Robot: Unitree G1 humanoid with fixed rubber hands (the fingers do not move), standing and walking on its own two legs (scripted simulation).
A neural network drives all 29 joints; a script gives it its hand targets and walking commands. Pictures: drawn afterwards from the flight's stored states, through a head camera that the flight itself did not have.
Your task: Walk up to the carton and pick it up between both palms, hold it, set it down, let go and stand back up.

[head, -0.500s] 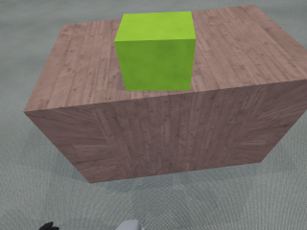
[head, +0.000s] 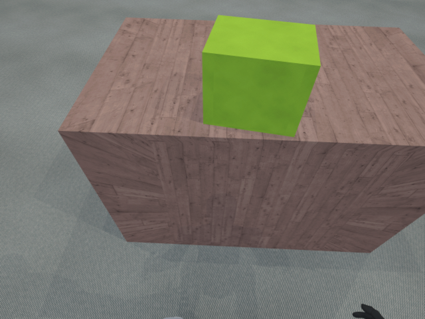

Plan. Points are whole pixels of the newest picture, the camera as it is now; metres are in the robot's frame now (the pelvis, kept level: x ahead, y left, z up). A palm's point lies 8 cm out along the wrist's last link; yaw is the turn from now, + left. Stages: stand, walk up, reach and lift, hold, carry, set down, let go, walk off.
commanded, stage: walk up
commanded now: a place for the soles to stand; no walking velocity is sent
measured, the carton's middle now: (256, 76) +0.66 -0.08 +0.09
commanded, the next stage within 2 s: none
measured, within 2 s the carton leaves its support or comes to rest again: neither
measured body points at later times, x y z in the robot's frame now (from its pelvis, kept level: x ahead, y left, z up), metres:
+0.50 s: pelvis +0.00 +0.00 +0.02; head +0.02 +0.01 +0.47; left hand +0.08 +0.33 -0.10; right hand +0.09 -0.31 -0.09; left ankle +0.03 +0.12 -0.72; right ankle -0.01 -0.14 -0.69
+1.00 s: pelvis +0.11 -0.13 +0.02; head +0.13 -0.14 +0.47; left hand +0.10 +0.20 -0.08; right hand +0.19 -0.45 -0.10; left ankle +0.19 +0.01 -0.66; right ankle +0.10 -0.23 -0.72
